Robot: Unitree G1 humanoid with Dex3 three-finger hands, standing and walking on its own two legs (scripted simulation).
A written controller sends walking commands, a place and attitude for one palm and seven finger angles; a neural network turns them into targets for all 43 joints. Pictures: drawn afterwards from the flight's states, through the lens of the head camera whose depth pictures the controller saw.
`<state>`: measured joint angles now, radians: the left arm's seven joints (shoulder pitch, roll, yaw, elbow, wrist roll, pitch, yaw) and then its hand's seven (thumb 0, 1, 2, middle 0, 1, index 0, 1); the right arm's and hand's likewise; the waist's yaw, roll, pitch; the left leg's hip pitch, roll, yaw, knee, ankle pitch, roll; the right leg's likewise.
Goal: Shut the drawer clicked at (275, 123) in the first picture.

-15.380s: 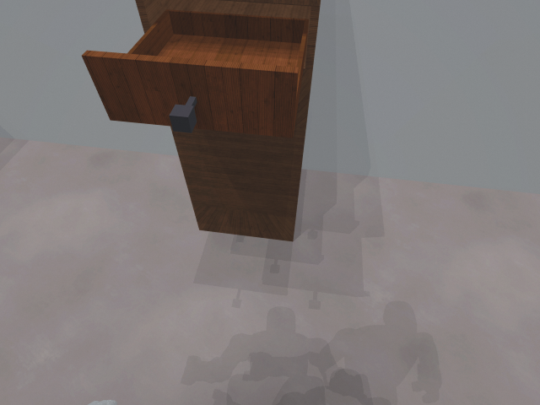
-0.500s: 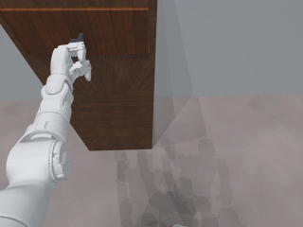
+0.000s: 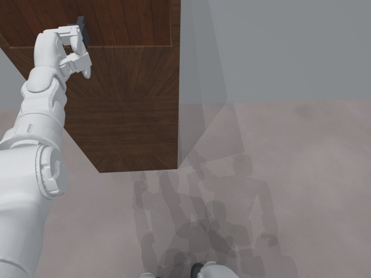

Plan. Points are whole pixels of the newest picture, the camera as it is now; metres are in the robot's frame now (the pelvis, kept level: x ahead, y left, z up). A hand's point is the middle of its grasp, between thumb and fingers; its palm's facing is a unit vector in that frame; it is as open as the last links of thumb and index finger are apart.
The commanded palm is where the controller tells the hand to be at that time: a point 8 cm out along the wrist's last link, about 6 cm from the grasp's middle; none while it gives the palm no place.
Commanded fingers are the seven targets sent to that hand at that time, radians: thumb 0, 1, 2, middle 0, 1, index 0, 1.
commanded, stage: pull the fist back off the drawer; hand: left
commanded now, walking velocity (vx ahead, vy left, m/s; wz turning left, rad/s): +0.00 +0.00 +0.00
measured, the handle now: (79, 30) +0.62 +0.17 +0.15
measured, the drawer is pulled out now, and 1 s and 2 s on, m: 0.00 0.00 0.00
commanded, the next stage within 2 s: draw the hand back to the body in 0.76 s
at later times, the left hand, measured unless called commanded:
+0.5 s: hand (87, 57) +0.53 +0.15 +0.15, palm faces -0.02 -1.00 -0.01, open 3.4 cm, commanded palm +0.51 +0.19 +0.15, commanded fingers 0.00 0.90 0.90 -1.40 -1.60 -1.40 -1.60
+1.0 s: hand (76, 69) +0.50 +0.16 +0.15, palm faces +0.00 -1.00 -0.01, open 3.3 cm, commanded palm +0.45 +0.21 +0.15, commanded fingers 0.00 0.90 0.90 -1.40 -1.60 -1.40 -1.60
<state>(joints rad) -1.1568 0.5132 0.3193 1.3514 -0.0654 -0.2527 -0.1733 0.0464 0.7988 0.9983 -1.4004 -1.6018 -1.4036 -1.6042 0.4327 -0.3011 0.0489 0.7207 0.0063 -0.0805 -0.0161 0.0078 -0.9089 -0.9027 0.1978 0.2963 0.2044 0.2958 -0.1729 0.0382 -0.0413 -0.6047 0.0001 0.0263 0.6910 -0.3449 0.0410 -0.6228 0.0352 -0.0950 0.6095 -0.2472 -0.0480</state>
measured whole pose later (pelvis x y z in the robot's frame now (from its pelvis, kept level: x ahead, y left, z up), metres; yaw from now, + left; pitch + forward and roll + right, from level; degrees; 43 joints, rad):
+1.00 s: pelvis +0.04 +0.01 +0.01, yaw -3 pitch +11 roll -1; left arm -0.71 0.33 0.32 0.84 -0.13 -0.19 -0.16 0.02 0.90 0.90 -1.40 -1.60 -1.40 -1.60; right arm 0.37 -0.27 0.02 0.62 0.03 -0.02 0.01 0.01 -0.91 -0.90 0.20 0.30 0.20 0.30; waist -0.07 0.05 -0.10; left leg -0.42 0.00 0.08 0.60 -0.37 0.05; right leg -0.47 0.04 -0.04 0.56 -0.28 -0.03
